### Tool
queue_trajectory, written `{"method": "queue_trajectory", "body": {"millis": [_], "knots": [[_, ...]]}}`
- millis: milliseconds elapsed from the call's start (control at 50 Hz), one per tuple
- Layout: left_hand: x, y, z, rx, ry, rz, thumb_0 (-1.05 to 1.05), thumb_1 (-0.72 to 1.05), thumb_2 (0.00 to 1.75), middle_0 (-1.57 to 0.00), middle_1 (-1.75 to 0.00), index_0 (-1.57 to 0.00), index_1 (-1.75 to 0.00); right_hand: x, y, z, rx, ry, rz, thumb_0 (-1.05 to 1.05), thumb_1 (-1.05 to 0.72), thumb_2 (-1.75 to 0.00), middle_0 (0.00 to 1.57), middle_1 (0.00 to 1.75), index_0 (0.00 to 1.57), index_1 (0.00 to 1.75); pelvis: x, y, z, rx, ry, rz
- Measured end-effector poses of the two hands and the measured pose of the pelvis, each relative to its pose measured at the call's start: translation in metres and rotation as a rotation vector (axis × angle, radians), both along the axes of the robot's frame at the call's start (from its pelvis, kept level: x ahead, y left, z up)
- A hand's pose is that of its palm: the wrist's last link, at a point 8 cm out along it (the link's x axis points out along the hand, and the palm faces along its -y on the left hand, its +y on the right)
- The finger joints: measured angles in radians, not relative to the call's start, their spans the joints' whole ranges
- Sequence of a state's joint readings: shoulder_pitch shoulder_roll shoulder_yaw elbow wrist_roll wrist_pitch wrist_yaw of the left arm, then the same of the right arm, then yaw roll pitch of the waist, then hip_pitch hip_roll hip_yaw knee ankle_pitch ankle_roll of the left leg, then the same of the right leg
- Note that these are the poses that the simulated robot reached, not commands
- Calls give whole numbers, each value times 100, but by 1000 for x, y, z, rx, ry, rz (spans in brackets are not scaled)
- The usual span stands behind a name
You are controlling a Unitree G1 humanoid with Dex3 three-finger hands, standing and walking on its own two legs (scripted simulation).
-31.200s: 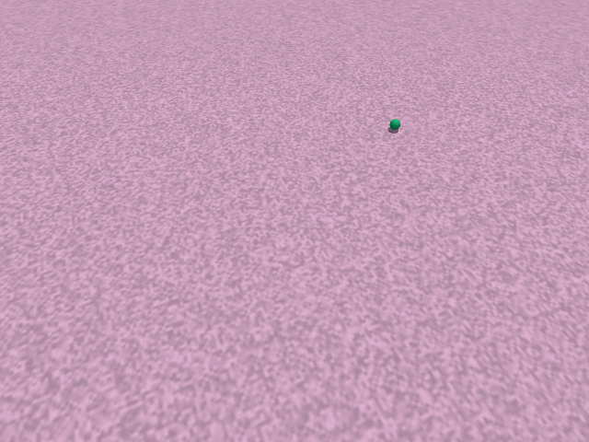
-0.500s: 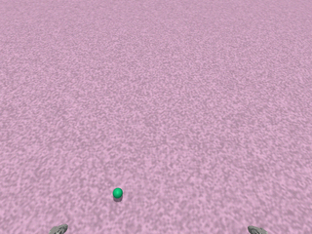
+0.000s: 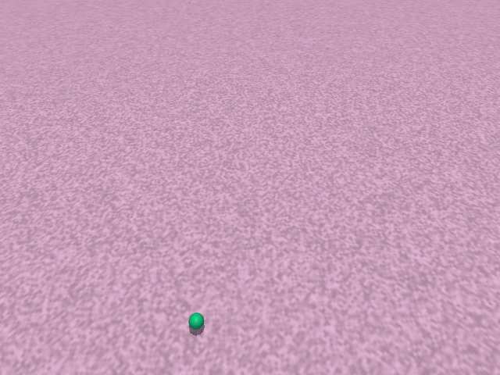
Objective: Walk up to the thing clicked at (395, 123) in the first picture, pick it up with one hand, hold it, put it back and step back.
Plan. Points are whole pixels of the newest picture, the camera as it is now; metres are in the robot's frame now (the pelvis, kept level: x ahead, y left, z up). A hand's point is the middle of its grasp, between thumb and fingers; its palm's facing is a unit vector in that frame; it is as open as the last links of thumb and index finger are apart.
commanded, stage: stand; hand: left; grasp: from above
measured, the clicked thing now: (196, 320) +0.48 +0.24 -0.75
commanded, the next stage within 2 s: step back in 1.72 s
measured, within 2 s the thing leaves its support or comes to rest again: neither
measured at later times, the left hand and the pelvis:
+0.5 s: hand out of the picture +0.05 +0.21 -0.16, palm faces +0.00 -0.96 -0.29, open 7.4 cm; pelvis +0.01 -0.01 +0.00, yaw -1 degrees
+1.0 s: hand out of the picture +0.04 +0.18 -0.18, palm faces +0.00 -0.98 -0.21, open 7.4 cm; pelvis +0.03 +0.00 +0.00, yaw -2 degrees
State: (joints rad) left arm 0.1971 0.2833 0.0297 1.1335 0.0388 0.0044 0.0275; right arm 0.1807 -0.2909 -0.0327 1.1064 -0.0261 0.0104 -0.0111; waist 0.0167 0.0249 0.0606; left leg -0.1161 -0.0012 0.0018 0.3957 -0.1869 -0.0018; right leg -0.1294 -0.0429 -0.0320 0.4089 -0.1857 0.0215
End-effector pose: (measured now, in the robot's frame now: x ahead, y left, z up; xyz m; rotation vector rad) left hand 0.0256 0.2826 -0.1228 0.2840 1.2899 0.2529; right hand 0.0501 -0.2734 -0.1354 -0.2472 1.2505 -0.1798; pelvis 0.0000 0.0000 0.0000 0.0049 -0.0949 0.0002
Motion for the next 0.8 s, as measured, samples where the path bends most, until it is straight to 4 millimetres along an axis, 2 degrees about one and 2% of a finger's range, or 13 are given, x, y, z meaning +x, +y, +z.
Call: {"method": "queue_trajectory", "body": {"millis": [200,340,500,800], "knots": [[6,-4,1,-6,-6,-8,1,90,90,-20,-30,-21,-30,-10,-11,3,-15,22,-9,1,-91,-90,20,30,20,30,-2,-5,1,-2,1,-5],[13,-11,-2,-24,-3,-17,1,90,90,-20,-29,-21,-30,-15,-10,2,-10,41,-14,1,-91,-90,20,30,20,30,0,-6,2,-2,8,-8],[16,-24,-6,-57,23,-22,1,90,90,-20,-29,-20,-30,-17,3,-2,20,71,-24,1,-91,-90,20,30,20,30,6,-6,3,-2,20,-14],[12,-53,-18,-135,104,-6,1,90,90,-20,-29,-20,-30,-22,38,-11,85,140,-53,1,-91,-90,20,30,20,30,24,-1,3,-3,46,-24]]}}
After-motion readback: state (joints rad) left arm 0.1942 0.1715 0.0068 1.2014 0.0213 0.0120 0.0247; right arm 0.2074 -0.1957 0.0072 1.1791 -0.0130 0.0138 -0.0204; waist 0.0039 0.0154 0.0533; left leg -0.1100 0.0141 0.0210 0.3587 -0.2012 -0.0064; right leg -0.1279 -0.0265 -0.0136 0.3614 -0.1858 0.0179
